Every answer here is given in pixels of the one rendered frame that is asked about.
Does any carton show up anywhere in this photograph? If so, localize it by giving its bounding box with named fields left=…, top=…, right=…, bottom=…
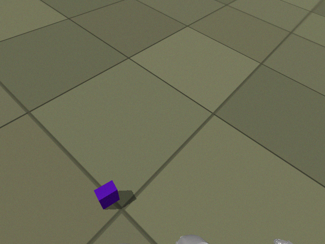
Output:
left=94, top=180, right=120, bottom=209

